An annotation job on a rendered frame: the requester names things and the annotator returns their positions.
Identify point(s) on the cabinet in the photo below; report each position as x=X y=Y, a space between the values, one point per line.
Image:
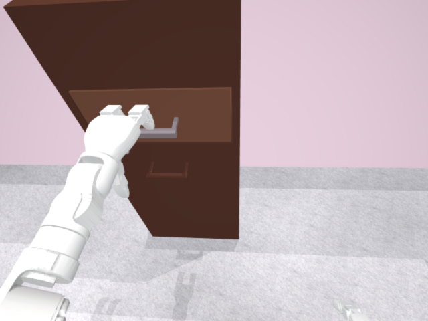
x=142 y=44

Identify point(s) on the left robot forearm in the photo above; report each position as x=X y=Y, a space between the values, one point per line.
x=53 y=254

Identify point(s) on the robot left upper arm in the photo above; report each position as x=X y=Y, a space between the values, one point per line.
x=23 y=303

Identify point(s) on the drawer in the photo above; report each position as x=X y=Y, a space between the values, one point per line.
x=205 y=114

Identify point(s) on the right robot hand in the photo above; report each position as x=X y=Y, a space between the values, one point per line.
x=349 y=310

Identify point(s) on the handle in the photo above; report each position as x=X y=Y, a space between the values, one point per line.
x=161 y=132
x=167 y=176

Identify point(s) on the left robot hand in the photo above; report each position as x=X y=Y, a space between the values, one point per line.
x=114 y=134

